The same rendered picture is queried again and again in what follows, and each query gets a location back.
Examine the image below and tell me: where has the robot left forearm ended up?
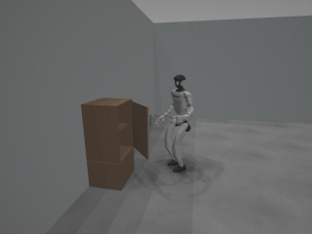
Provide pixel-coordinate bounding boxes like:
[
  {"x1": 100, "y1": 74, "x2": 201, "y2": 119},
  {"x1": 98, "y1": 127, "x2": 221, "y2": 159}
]
[{"x1": 182, "y1": 107, "x2": 194, "y2": 121}]

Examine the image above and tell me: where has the cupboard door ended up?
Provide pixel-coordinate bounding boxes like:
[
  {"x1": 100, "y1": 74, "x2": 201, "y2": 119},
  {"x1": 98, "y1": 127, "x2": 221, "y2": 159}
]
[{"x1": 132, "y1": 100, "x2": 149, "y2": 160}]

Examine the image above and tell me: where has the robot right foot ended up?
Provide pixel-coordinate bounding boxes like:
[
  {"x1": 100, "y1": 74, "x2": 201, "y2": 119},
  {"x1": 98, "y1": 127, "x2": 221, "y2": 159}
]
[{"x1": 167, "y1": 160, "x2": 178, "y2": 166}]

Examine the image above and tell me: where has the robot right forearm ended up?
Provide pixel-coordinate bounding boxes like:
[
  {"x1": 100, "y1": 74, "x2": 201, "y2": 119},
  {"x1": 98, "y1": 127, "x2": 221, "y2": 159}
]
[{"x1": 164, "y1": 104, "x2": 175, "y2": 118}]

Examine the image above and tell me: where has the humanoid robot torso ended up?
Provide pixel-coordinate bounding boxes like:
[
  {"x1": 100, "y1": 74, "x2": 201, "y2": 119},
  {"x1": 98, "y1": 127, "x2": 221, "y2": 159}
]
[{"x1": 173, "y1": 90, "x2": 188, "y2": 126}]

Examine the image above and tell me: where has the robot right hand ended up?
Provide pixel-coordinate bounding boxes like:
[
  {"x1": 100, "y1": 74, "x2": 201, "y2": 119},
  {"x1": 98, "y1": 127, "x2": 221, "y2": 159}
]
[{"x1": 155, "y1": 115, "x2": 166, "y2": 127}]

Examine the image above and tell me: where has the robot right upper arm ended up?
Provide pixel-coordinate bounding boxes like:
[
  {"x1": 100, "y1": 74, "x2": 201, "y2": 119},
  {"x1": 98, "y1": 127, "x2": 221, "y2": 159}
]
[{"x1": 171, "y1": 89, "x2": 176, "y2": 105}]

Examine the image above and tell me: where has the handle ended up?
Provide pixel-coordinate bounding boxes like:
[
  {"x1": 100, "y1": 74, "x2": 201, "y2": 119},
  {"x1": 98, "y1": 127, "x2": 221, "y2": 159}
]
[{"x1": 148, "y1": 114, "x2": 152, "y2": 128}]

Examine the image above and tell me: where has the robot left hand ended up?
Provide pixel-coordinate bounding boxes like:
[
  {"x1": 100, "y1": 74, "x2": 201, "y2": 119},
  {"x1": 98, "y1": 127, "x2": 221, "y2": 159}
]
[{"x1": 170, "y1": 115, "x2": 184, "y2": 124}]

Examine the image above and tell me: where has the robot left upper arm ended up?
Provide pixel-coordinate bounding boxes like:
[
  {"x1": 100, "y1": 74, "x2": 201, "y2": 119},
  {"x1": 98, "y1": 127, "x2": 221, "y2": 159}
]
[{"x1": 183, "y1": 92, "x2": 193, "y2": 111}]

